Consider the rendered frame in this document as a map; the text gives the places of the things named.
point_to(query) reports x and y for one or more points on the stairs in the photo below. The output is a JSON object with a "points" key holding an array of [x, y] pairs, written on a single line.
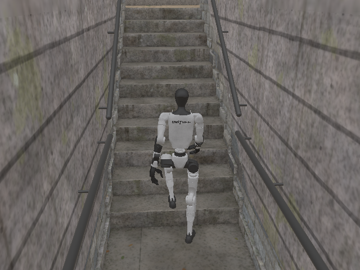
{"points": [[165, 49]]}

